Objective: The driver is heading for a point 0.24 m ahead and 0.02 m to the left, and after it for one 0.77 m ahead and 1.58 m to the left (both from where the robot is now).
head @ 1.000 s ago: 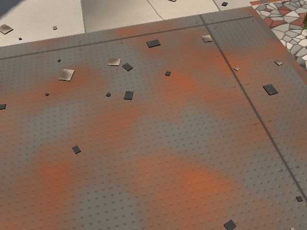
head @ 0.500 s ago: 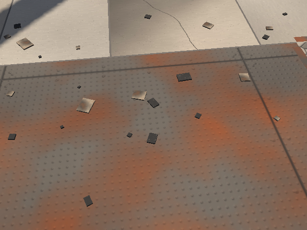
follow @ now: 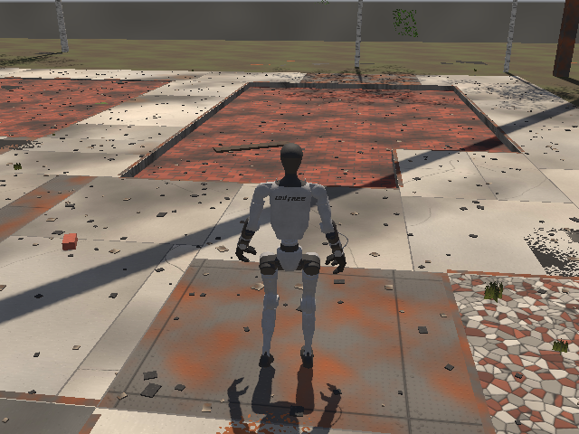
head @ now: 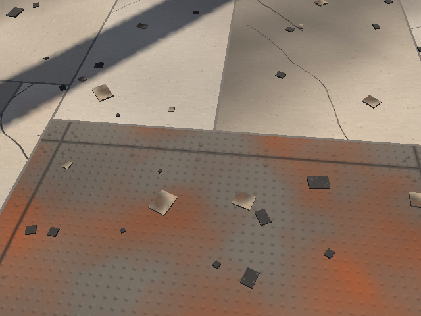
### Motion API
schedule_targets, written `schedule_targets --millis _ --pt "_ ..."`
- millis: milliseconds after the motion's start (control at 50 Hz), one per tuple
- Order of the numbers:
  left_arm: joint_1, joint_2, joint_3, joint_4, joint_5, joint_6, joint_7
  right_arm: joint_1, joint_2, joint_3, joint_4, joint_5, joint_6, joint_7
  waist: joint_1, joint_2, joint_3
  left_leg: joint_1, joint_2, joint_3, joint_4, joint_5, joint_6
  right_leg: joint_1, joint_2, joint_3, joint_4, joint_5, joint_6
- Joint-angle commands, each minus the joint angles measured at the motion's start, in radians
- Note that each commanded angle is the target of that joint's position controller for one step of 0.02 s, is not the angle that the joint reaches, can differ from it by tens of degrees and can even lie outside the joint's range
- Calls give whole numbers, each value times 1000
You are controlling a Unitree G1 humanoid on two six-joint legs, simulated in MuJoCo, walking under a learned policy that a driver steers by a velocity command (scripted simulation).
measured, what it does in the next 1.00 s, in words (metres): walks ahead, turning left: left foot, then right foot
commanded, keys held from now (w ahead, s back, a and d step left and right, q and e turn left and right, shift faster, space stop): w+q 1.00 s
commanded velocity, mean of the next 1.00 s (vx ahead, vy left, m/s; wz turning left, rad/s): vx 0.50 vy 0.00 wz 0.51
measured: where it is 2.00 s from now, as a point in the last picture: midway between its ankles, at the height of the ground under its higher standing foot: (87, 208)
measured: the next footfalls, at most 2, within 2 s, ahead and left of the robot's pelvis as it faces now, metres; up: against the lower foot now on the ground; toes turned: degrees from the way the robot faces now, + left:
left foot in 0.38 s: +0.35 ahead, +0.18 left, +0.00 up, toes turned +13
right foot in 0.86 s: +0.67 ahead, +0.07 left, +0.00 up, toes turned +31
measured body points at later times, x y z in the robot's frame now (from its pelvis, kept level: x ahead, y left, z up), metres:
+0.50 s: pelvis +0.26 +0.08 -0.01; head +0.30 +0.10 +0.44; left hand +0.28 +0.38 -0.13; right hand +0.50 -0.13 -0.09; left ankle +0.31 +0.17 -0.74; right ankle +0.17 -0.09 -0.64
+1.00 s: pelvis +0.54 +0.13 +0.00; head +0.57 +0.13 +0.45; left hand +0.55 +0.44 -0.09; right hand +0.76 -0.08 -0.12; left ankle +0.39 +0.19 -0.65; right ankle +0.64 +0.05 -0.74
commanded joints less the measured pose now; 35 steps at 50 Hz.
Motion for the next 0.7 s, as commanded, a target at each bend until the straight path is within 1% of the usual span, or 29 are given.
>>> schedule_targets --millis 20,40,60,100,140,200,260,300,320,340,360,380,400,420,440,460,480,500,520,560,600,640,680,700 --pt "48 97 22 -28 4 -3 3 -43 -76 -23 -95 0 -21 8 18 -138 0 -268 115 -21 -37 80 -9 224 -268 325 -259 25 -177" --pt "53 105 25 -20 0 -6 4 -40 -62 -19 -94 3 -18 11 16 -143 -4 -261 117 -10 -66 91 -14 213 -267 282 -274 69 -182" --pt "60 123 30 -12 -3 -9 6 -59 -53 -15 -102 2 -15 11 19 -138 3 -274 123 -7 -105 116 -21 207 -273 247 -292 108 -188" --pt "74 152 39 6 -3 -10 11 -111 -38 -7 -121 -2 -13 13 31 -115 12 -292 132 -6 -198 199 -32 211 -283 183 -316 171 -191" --pt "79 164 41 20 -4 -6 14 -150 -33 -3 -131 -1 -13 20 43 -109 16 -281 132 6 -296 307 -34 220 -273 107 -327 214 -175" --pt "103 174 41 41 -9 2 18 -233 -26 1 -156 3 -17 32 75 -105 37 -243 117 42 -431 433 -27 236 -261 13 -328 235 -144" --pt "140 190 44 68 -18 16 20 -305 -28 0 -195 8 -15 47 94 -101 64 -248 105 68 -501 425 -6 304 -289 -26 -308 238 -124" --pt "146 203 50 78 -25 30 23 -328 -39 -5 -220 7 -12 57 86 -105 74 -251 91 93 -530 345 20 365 -313 -47 -263 328 -106" --pt "137 215 53 76 -27 36 26 -317 -50 -11 -227 4 -11 61 70 -112 61 -214 70 118 -543 295 37 386 -315 -68 -213 464 -94" --pt "129 232 58 72 -29 43 31 -280 -69 -22 -227 0 -8 62 41 -127 26 -139 36 152 -547 248 57 397 -311 -93 -133 650 -81" --pt "117 242 61 68 -30 52 38 -175 -99 -42 -205 -2 -5 61 -24 -123 -38 11 -7 183 -583 256 83 379 -291 -132 17 800 -60" --pt "125 223 52 60 -23 55 45 -12 -155 -74 -161 2 -1 50 -99 -93 -126 264 -29 163 -614 304 119 265 -253 -165 233 782 -27" --pt "146 159 27 22 8 43 46 129 -258 -104 -143 1 10 27 -133 75 -239 601 187 -183 -619 299 218 -55 -180 -187 592 374 24" --pt "184 85 -5 -17 14 9 31 93 -295 -97 -164 9 1 31 -57 254 -364 814 377 -718 -794 166 385 -377 10 -24 884 -386 60" --pt "105 178 17 -26 -18 -19 14 101 -209 -75 -166 3 -5 35 -112 134 -341 799 352 -667 -829 87 340 -485 -57 108 932 -348 42" --pt "35 180 15 -49 -39 -32 7 70 -170 -62 -161 -3 -10 33 -103 89 -210 673 313 -516 -832 138 302 -509 -92 84 890 -271 26" --pt "15 164 11 -52 -22 -36 14 8 -158 -58 -165 -5 -12 33 -56 -18 -125 513 269 -416 -844 230 273 -465 -130 78 793 -201 26" --pt "10 174 20 -48 0 -29 21 -47 -132 -49 -177 -11 -14 32 -21 -19 -86 398 239 -348 -861 333 258 -399 -156 77 712 -165 33" --pt "26 174 23 -50 6 -16 20 -80 -126 -45 -190 -18 -14 30 11 6 -65 315 219 -322 -886 391 260 -343 -165 79 683 -145 42" --pt "42 152 21 -47 12 4 22 -92 -130 -47 -184 -15 -19 23 32 15 -51 226 203 -281 -915 463 276 -305 -161 63 619 -122 69" --pt "-8 130 14 -63 17 14 26 -71 -149 -53 -167 -10 -21 10 25 6 -24 174 179 -230 -928 490 270 -311 -147 51 514 -36 95" --pt "-91 107 4 -82 17 13 23 -43 -159 -56 -149 -4 -17 0 -5 10 -6 151 143 -189 -921 457 237 -293 -125 49 356 110 104" --pt "-171 90 -4 -99 11 7 15 -13 -163 -58 -132 2 -10 -7 -37 24 2 132 116 -172 -907 395 205 -234 -90 45 206 228 103" --pt "-204 90 -5 -107 5 3 11 6 -168 -60 -123 4 -8 -8 -51 28 5 130 115 -181 -902 368 196 -204 -73 42 157 263 101"
Over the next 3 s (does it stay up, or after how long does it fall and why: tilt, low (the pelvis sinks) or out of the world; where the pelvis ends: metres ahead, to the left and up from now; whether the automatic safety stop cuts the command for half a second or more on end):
stays up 1.01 1.08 -0.01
